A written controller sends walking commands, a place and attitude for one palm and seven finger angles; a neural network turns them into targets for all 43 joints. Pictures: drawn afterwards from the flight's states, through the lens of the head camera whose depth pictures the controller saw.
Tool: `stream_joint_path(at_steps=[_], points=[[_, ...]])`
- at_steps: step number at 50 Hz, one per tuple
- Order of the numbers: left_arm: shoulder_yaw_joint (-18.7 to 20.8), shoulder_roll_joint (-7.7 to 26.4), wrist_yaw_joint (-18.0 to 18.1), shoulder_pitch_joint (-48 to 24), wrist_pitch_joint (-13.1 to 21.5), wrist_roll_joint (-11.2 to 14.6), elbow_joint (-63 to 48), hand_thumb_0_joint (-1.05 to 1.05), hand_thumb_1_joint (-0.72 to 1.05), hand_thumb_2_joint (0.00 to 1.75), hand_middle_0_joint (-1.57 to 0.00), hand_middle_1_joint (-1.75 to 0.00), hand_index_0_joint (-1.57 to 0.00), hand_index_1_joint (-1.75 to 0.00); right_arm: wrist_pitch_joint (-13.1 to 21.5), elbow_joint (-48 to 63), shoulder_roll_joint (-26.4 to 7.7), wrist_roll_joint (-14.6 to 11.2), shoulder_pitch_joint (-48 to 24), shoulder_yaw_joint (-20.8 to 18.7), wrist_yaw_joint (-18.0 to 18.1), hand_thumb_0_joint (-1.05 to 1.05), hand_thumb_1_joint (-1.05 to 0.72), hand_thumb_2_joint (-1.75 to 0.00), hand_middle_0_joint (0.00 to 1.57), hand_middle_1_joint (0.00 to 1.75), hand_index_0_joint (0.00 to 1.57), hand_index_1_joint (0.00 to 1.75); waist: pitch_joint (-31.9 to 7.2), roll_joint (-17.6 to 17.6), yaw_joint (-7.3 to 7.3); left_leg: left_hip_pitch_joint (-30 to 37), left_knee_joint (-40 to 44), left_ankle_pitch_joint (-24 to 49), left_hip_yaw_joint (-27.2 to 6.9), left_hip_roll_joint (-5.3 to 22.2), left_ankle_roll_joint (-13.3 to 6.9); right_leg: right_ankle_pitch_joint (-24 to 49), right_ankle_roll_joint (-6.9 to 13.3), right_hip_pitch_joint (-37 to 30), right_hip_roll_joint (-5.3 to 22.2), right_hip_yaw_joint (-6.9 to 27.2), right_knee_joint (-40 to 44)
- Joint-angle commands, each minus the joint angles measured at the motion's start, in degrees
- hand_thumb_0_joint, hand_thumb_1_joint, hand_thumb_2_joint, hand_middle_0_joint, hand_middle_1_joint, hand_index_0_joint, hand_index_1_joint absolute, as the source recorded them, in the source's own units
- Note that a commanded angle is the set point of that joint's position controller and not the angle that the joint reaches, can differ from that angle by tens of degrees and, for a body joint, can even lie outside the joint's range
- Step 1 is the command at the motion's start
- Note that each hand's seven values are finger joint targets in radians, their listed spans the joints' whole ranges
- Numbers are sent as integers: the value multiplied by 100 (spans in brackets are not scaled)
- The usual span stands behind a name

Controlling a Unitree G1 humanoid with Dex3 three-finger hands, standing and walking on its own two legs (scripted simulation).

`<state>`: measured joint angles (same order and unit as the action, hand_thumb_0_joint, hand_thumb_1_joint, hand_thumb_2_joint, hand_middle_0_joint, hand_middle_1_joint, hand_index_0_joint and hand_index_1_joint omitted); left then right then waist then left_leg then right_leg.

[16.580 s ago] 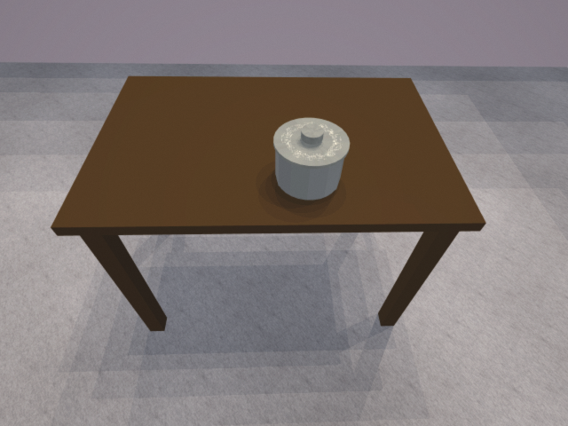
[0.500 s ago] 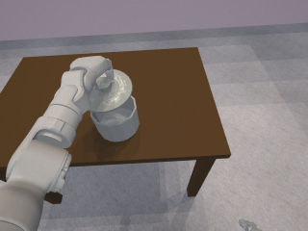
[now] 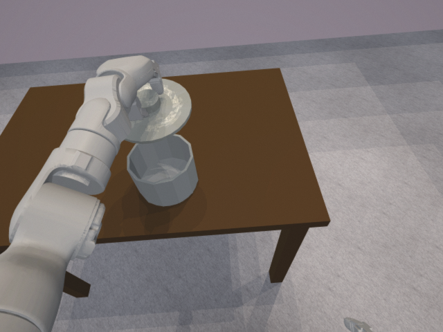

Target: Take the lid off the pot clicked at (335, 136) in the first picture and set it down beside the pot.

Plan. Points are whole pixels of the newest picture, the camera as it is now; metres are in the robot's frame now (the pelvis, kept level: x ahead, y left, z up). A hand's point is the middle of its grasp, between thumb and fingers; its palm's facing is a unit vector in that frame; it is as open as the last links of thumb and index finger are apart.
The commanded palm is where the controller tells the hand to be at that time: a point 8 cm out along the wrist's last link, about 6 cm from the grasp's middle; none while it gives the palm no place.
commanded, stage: lift the lid straight up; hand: left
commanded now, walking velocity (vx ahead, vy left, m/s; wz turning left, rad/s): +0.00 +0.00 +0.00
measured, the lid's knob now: (147, 101) +0.52 +0.14 +0.13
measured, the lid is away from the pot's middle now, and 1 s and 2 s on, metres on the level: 0.02 0.06 0.19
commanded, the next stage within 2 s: move the lid sideways beside the pot in 0.34 s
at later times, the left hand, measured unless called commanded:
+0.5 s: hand (130, 99) +0.48 +0.15 +0.17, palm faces -0.29 -0.06 -0.96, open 8.3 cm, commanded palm +0.47 +0.16 +0.24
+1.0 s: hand (95, 103) +0.47 +0.21 +0.17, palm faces -0.31 -0.07 -0.95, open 8.3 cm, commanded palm +0.47 +0.22 +0.24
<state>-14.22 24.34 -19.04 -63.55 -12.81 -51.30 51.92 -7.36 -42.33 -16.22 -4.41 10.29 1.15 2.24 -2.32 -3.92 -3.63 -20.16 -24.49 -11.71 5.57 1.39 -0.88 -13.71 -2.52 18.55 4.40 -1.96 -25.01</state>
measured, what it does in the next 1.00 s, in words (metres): stands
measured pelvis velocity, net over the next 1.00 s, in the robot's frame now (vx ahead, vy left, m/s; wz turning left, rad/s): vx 0.00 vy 0.00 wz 0.00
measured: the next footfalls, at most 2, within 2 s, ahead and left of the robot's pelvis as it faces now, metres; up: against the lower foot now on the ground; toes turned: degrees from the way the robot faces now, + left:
none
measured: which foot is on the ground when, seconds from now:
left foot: down 0.00-1.00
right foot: down 0.00-1.00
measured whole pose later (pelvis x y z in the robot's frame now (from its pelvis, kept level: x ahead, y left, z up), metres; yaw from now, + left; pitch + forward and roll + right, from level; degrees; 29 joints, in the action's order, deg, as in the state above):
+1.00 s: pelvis +0.00 +0.00 +0.00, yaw +0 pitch +7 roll +0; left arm -11.2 32.8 -24.9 -63.2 -8.6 -52.0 51.4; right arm -7.6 -40.8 -17.1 -5.1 10.9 1.4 3.1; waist -1.0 -3.0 -3.3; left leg -19.4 -23.8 -11.2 5.2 1.4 -1.2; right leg -12.5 -2.7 17.0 4.3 -2.3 -22.9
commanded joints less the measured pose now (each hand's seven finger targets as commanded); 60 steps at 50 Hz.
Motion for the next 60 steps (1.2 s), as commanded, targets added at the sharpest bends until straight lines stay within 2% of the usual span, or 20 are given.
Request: stream_joint_path(at_steps=[1,2,7,10,15,18,21,24,29,31,33,36,38,41,45,48,51,55,57,60], points=[[444,1438,216,-3495,-113,-173,-1091,0,67,97,-91,-115,-71,-106,201,693,-733,21,-279,-222,43,0,-90,-90,20,30,20,30,-2588,613,-7,1562,-77,1859,-334,-227,-298,2375,428,-607,-350,-103,88],[552,1662,217,-3701,-88,-193,-1290,0,67,97,-91,-115,-71,-106,199,685,-764,23,-249,-223,47,0,-90,-90,20,30,20,30,-2726,521,-19,1673,-68,1858,-343,-218,-301,2395,417,-666,-342,-87,69],[468,1574,72,-3952,-29,-154,-1600,0,67,97,-91,-115,-71,-106,298,772,-724,33,-284,-236,59,0,-90,-90,20,30,20,30,-2951,361,-23,2001,-131,2123,-383,-226,-317,2528,420,-667,-336,-82,60],[429,1473,-13,-3414,-150,-156,-811,0,67,97,-91,-115,-71,-106,186,663,-778,-1,-233,-207,59,0,-90,-90,20,30,20,30,-2396,835,-45,1551,-17,1687,-290,-208,-309,2266,384,-573,-341,-118,157],[340,1411,-64,-3787,8,-181,-1422,0,67,97,-91,-115,-71,-106,250,780,-718,37,-295,-227,47,0,-90,-90,20,30,20,30,-2847,301,-29,1999,-102,2110,-398,-226,-305,2384,430,-577,-337,-102,91],[544,1604,-70,-3520,-14,-128,-1119,0,67,97,-91,-115,-71,-106,204,724,-768,29,-221,-215,53,0,-90,-90,20,30,20,30,-2582,654,-15,1727,-72,1910,-328,-223,-321,2394,402,-636,-341,-111,150],[183,1219,-75,-3881,-3,-83,-1303,0,67,97,-91,-115,-71,-106,241,728,-738,-4,-326,-208,73,0,-90,-90,20,30,20,30,-2508,529,-66,1715,-23,1796,-325,-215,-315,2219,419,-477,-328,-122,182],[641,1833,59,-4080,142,-194,-1815,0,67,97,-91,-115,-71,-106,331,784,-727,48,-260,-226,77,0,-90,-90,20,30,20,30,-3144,134,33,2189,-90,2278,-453,-209,-299,2432,447,-678,-330,-107,76],[539,1661,57,-3487,-47,-214,-912,0,67,97,-91,-115,-71,-106,188,656,-789,-4,-244,-199,41,0,-90,-90,20,30,20,30,-2330,606,10,1575,32,1726,-361,-169,-280,2092,427,-482,-343,-155,165],[479,1637,-13,-3784,14,-192,-1312,0,67,97,-91,-115,-71,-106,239,782,-766,14,-353,-214,46,0,-90,-90,20,30,20,30,-2701,413,20,1780,-26,1977,-399,-212,-296,2254,454,-584,-322,-115,138],[802,2092,-42,-3626,56,-269,-1223,0,67,97,-91,-115,-71,-106,224,765,-794,26,-238,-218,80,0,-90,-90,20,30,20,30,-2855,502,38,1845,-56,1998,-379,-222,-341,2353,426,-762,-330,-74,151],[580,1888,-166,-3510,127,-223,-1135,0,67,97,-91,-115,-71,-106,213,817,-774,0,-284,-209,97,0,-90,-90,20,30,20,30,-2715,572,17,1702,-48,2040,-355,-239,-344,2436,424,-740,-316,-88,196],[735,2124,-198,-3390,153,-213,-923,0,67,97,-91,-115,-71,-106,172,731,-847,-32,-168,-206,115,0,-90,-90,20,30,20,30,-2391,701,-22,1611,27,1629,-330,-190,-350,2067,393,-606,-337,-113,256],[649,2144,-244,-3740,329,-181,-1548,0,67,97,-91,-115,-71,-106,232,840,-820,-12,-241,-230,117,0,-90,-90,20,30,20,30,-2793,329,12,1911,-71,2069,-373,-210,-357,2339,436,-676,-319,-100,213],[771,2300,-269,-3348,396,-174,-1145,0,67,97,-91,-115,-71,-106,170,773,-855,-45,-126,-217,122,0,-90,-90,20,30,20,30,-2423,395,-8,1727,-8,1794,-363,-187,-354,2090,419,-591,-345,-141,261],[890,2514,-271,-3527,479,-182,-1529,0,67,97,-91,-115,-71,-106,198,803,-874,-26,-91,-251,114,0,-90,-90,20,30,20,30,-2703,194,16,1955,-57,1966,-378,-185,-372,2193,426,-658,-340,-126,254],[1015,2688,-325,-3183,529,-148,-1252,0,67,97,-91,-115,-71,-106,209,808,-908,-47,-72,-254,129,0,-90,-90,20,30,20,30,-2555,331,50,1783,-85,2064,-376,-194,-377,2298,440,-689,-335,-129,282],[743,2442,-396,-3265,565,-109,-1158,0,67,97,-91,-115,-71,-106,179,724,-911,-75,-35,-255,136,0,-90,-90,20,30,20,30,-2325,281,-55,1816,-50,1768,-345,-163,-380,1985,404,-469,-362,-166,348],[1088,2948,-382,-3492,679,-122,-1661,0,67,97,-91,-115,-71,-106,204,772,-960,-49,0,-277,127,0,-90,-90,20,30,20,30,-2743,97,11,2036,-124,2142,-406,-162,-382,2277,427,-638,-352,-132,265],[953,2760,-416,-3298,757,-119,-1496,0,67,97,-91,-115,-71,-106,203,753,-923,-59,37,-273,136,0,-90,-90,20,30,20,30,-2624,-8,-16,2121,-132,2281,-426,-135,-373,2149,424,-486,-365,-180,304]])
